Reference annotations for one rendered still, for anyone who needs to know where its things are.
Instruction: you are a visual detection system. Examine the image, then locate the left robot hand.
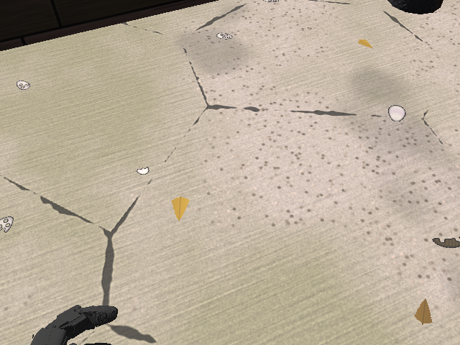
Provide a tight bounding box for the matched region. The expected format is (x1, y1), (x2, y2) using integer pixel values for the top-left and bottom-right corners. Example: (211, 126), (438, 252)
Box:
(30, 305), (118, 345)

